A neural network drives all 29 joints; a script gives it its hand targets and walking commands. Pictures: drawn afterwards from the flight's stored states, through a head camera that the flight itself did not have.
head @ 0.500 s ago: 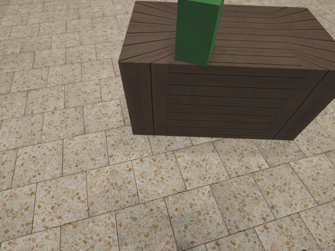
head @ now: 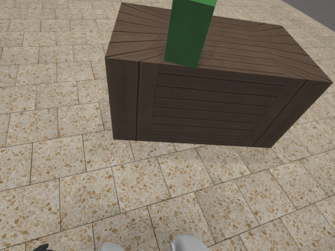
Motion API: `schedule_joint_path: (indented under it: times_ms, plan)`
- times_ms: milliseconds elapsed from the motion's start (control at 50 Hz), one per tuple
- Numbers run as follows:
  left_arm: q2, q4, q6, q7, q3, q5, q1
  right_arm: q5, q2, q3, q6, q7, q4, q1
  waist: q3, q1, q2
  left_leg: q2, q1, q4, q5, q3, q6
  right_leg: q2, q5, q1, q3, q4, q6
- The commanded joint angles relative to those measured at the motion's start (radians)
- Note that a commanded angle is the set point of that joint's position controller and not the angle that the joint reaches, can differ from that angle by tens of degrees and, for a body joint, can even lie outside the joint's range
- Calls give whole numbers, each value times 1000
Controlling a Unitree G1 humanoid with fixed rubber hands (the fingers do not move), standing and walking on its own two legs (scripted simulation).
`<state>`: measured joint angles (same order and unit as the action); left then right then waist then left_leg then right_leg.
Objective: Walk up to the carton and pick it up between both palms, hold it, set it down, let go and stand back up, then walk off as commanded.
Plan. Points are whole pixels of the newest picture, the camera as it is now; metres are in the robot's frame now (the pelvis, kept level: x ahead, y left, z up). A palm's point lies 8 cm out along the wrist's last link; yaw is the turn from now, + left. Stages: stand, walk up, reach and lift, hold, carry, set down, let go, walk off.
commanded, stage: walk off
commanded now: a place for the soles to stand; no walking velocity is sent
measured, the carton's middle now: (190, 28) +1.02 -0.10 +0.06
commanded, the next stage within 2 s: none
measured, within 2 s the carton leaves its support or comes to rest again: neither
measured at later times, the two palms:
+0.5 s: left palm out of the picture +0.07 +0.25 -0.04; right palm out of the picture +0.13 -0.43 -0.03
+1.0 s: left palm (46, 250) +0.15 +0.26 -0.08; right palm out of the picture +0.15 -0.41 +0.01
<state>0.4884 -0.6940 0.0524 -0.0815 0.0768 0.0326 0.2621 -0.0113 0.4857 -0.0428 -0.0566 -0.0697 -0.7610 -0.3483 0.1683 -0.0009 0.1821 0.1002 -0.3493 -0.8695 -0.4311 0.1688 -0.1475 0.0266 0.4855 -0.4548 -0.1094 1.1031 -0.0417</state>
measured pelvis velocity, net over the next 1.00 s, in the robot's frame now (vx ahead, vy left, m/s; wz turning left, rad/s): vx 0.06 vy -0.06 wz -0.03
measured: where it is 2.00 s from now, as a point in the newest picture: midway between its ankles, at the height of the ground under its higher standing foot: outside the picture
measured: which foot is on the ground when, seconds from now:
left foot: down 0.00-0.08, up 0.10-0.70, down 0.72-1.00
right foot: up 0.00-0.04, down 0.06-0.72, up 0.74-1.00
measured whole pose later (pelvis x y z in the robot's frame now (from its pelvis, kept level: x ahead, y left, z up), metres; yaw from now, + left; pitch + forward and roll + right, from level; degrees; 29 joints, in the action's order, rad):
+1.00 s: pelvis +0.06 -0.06 +0.04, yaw -2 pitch -3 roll -3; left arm 0.48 -0.69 0.05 -0.07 0.08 0.03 0.26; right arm -0.01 0.48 -0.04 -0.08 -0.06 -0.77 -0.26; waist 0.17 0.04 0.08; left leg 0.07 -0.31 -0.69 -0.32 0.02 -0.01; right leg 0.06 0.41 -0.46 -0.10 1.09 -0.05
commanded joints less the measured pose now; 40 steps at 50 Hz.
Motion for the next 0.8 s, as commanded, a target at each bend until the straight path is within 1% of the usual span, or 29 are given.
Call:
schedule_joint_path:
  times_ms: [0,20,40,60,80,100,140,160,220,240,280,320,340,360,380,400,420,460,520,560,580,600,620,640,660,680,700,720,780]
  plan:
    - [176,-32,-19,-22,113,9,224,-23,258,-110,-23,-28,18,210,-110,168,-415,108,-156,165,98,-7,263,-21,-90,259,79,-375,19]
    - [213,-62,-24,-12,126,15,354,-25,204,-88,-13,-37,10,234,-162,240,-225,38,-257,-101,67,-87,209,-41,-128,395,-17,-455,24]
    - [260,-64,-28,4,130,15,375,-11,138,-64,-5,-41,26,192,-115,259,52,-91,-371,-305,-60,-156,166,-94,-117,398,-209,-589,-6]
    - [308,-20,-29,2,120,14,259,3,101,-48,-3,-52,32,136,-71,168,236,-204,-427,-411,-323,-79,151,-217,-271,323,-566,-780,-34]
    - [328,-5,-16,-1,112,7,162,2,141,-58,-7,-74,26,122,-29,123,217,-193,-405,-458,-315,-25,157,-255,-158,223,-753,-925,-52]
    - [303,12,-14,1,101,-1,100,8,174,-63,-8,-75,5,127,29,110,119,-171,-378,-469,-213,-1,168,-244,-96,129,-739,-938,-38]
    - [222,25,-18,14,89,3,31,21,204,-60,-6,-64,-45,57,51,91,38,-112,-358,-392,-51,-62,181,-186,-76,143,-522,-832,-20]
    - [203,24,-28,16,80,3,22,18,207,-62,-7,-57,-49,41,45,78,11,-105,-350,-348,-17,-88,171,-168,-237,194,-470,-784,-20]
    - [170,40,-27,22,71,6,87,27,194,-55,-11,-41,-54,41,-127,96,-40,-72,-273,-141,-13,-181,156,-107,-404,366,-268,-634,-67]
    - [164,8,-29,26,73,5,131,31,176,-48,-6,-40,-47,79,-153,122,46,-91,-290,-133,-5,-175,156,-100,-464,413,-299,-674,-29]
    - [166,34,-26,22,66,11,138,34,184,-49,-9,-31,-48,101,-174,122,14,-85,-283,-53,-13,-204,153,-98,-391,445,-267,-693,-53]
    - [195,26,-20,28,74,12,130,32,178,-45,-6,-25,-45,139,-172,138,15,-113,-305,-1,-37,-193,146,-135,-313,467,-331,-757,-33]
    - [178,34,-20,33,72,4,132,33,192,-51,-6,-24,-47,125,-187,133,-67,-99,-309,-5,3,-185,145,-145,-267,508,-333,-753,-29]
    - [195,21,-21,30,78,1,132,34,183,-43,-5,-25,-54,100,-172,125,17,-100,-340,-11,-15,-185,155,-145,-353,543,-329,-759,-15]
    - [179,29,-27,37,74,-2,141,27,177,-41,-8,-22,-45,112,-129,116,-38,-91,-342,0,0,-182,151,-161,-428,522,-344,-749,-10]
    - [190,41,-13,39,72,3,104,31,187,-40,-8,-27,-41,152,-147,132,-34,-97,-313,26,-10,-203,147,-166,-357,486,-328,-748,-52]
    - [188,21,-21,39,72,-2,136,29,186,-46,-2,-26,-40,156,-122,140,-39,-101,-311,6,-12,-183,149,-177,-356,494,-374,-766,-44]
    - [179,18,-21,35,65,-1,96,27,180,-46,-11,-25,-34,134,-119,112,-41,-80,-266,8,-6,-169,148,-177,-257,405,-365,-777,-60]
    - [168,49,-17,31,65,4,72,29,183,-47,-19,-20,-34,112,-144,101,-34,-80,-139,59,51,-184,169,-163,-317,325,-328,-723,-51]
    - [173,72,-12,26,56,12,16,33,186,-53,-17,-15,-42,74,-91,62,-30,-88,-84,114,35,-204,164,-161,-328,232,-263,-719,-90]
    - [177,60,-14,22,62,11,-5,31,175,-50,-20,-15,-53,80,-117,58,0,-94,16,140,74,-194,169,-154,-271,145,-289,-720,-68]
    - [179,68,-12,25,57,13,-41,35,184,-60,-21,-13,-70,23,-141,26,-54,-95,113,201,132,-206,177,-134,-228,108,-236,-672,-72]
    - [171,86,-3,23,55,13,-68,33,209,-69,-20,-16,-80,-4,-121,-5,-38,-88,227,256,196,-201,186,-111,-235,6,-205,-616,-57]
    - [153,80,-10,23,43,8,-70,22,195,-71,-32,-14,-86,-52,-146,-46,-82,-88,324,311,202,-176,190,-81,-301,-48,-170,-518,-53]
    - [133,67,-13,30,42,6,-48,16,237,-85,-33,-22,-83,-89,-235,-69,-200,19,405,374,112,-1,227,-25,-282,-89,-138,-351,-13]
    - [78,70,-14,32,41,8,26,-3,298,-95,-39,-24,-48,-87,-264,-50,-402,268,368,497,65,405,336,101,1,-143,-95,-73,48]
    - [124,49,-10,40,47,22,45,4,339,-106,-40,-26,-58,-51,-242,-19,-298,369,313,533,31,514,406,96,96,-174,-122,66,43]
    - [154,52,-9,40,48,26,43,11,318,-98,-43,-29,-56,-22,-177,-11,-265,384,281,536,76,441,429,67,83,-203,-147,150,41]
    - [160,8,-7,23,61,25,90,-3,262,-83,-46,-19,-48,-22,-132,4,-261,283,275,442,294,275,343,26,16,-207,-155,137,11]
